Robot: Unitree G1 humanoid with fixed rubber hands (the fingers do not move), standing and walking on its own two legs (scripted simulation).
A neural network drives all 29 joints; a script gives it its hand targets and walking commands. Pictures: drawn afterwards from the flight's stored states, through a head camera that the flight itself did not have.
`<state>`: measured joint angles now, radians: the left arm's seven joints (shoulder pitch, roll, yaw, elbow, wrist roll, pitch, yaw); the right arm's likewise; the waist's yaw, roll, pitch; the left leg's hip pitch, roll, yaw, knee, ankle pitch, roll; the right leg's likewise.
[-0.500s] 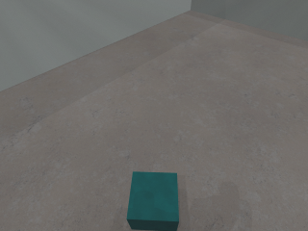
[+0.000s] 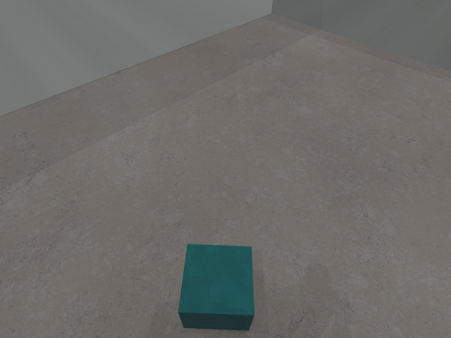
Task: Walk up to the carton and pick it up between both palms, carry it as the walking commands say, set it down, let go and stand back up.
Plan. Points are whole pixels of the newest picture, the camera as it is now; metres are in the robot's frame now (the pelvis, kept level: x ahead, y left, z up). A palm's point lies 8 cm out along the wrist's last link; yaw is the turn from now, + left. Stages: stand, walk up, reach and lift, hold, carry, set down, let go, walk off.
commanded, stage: walk up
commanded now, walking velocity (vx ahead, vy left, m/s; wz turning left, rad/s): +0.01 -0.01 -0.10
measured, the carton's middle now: (217, 287) +0.46 +0.04 -0.66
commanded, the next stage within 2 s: stand in 0.64 s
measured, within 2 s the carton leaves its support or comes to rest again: neither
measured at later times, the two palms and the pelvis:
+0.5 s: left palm out of the picture +0.03 +0.24 -0.14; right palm out of the picture -0.04 -0.22 -0.14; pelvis -0.01 +0.01 +0.00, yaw -2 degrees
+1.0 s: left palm out of the picture +0.04 +0.24 -0.13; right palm out of the picture -0.03 -0.23 -0.14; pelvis -0.01 +0.01 +0.00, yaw -3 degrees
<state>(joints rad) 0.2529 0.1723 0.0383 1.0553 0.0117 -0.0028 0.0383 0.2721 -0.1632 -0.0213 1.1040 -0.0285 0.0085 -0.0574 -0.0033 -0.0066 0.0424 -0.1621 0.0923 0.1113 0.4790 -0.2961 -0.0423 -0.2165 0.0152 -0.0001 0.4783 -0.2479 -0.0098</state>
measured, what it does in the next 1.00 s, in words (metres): stands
